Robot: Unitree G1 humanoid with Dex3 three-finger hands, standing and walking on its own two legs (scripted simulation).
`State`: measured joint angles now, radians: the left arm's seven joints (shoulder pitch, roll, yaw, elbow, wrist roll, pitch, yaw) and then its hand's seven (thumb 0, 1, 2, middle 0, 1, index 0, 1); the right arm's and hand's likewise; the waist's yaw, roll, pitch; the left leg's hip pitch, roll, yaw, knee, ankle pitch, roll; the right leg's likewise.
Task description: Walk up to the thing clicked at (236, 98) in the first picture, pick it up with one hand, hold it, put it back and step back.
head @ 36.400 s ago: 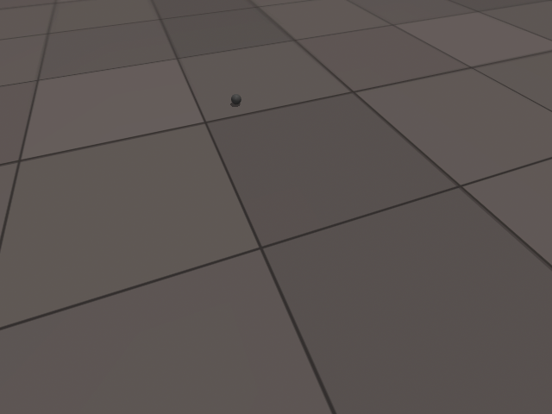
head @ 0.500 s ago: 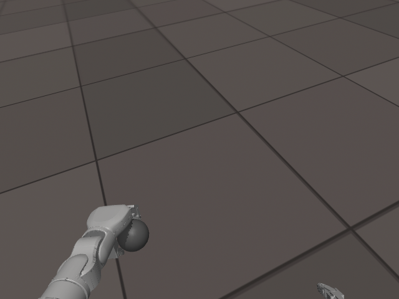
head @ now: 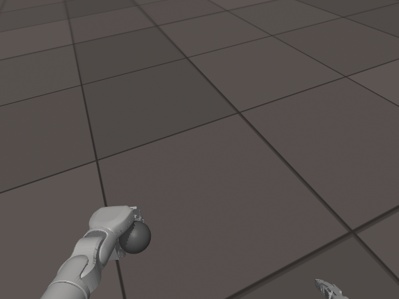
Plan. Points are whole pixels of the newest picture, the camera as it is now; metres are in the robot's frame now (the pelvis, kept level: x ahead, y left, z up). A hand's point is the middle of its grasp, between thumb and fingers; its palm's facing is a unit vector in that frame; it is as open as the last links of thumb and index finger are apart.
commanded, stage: hold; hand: left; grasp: from above
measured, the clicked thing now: (135, 237) +0.30 +0.18 -0.06
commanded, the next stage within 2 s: crouch in 0.28 s
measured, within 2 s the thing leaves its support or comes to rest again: neither
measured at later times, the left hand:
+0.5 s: hand (118, 238) +0.29 +0.22 -0.05, palm faces -0.46 -0.06 -0.89, open 9.4 cm
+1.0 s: hand (146, 255) +0.33 +0.20 -0.26, palm faces -0.41 +0.05 -0.91, open 9.3 cm
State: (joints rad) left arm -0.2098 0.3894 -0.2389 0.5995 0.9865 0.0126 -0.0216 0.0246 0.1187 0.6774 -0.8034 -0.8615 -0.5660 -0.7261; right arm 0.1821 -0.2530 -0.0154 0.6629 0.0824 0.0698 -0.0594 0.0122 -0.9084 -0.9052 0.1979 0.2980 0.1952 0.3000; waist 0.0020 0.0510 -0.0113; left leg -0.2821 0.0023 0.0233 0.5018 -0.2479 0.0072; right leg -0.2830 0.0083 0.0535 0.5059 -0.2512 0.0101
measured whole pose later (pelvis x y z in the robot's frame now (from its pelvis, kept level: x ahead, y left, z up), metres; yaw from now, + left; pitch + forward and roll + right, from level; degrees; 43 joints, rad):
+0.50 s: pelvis +0.01 +0.00 +0.00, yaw +0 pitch +2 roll +0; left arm -0.20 0.38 -0.24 0.61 1.00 0.00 -0.01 0.03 0.14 0.65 -0.79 -0.83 -0.57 -0.69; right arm 0.20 -0.26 -0.03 0.64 0.08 0.10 -0.06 0.01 -0.90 -0.90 0.20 0.30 0.20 0.30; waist 0.00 0.05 -0.02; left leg -0.26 0.00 0.02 0.48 -0.25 0.01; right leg -0.26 0.00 0.05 0.48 -0.25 0.01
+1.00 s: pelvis -0.05 +0.01 -0.15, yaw +1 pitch +26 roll -2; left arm -0.61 0.33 -0.17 1.16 1.18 0.01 0.38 0.06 0.18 0.57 -0.85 -0.77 -0.60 -0.61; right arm 0.23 -0.27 -0.07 0.73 -0.02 0.03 -0.01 0.01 -0.91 -0.90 0.20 0.30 0.20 0.30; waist -0.11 0.03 -0.20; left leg -1.32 0.00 -0.02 1.39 -0.53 0.01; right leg -1.29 0.02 0.01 1.36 -0.53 0.02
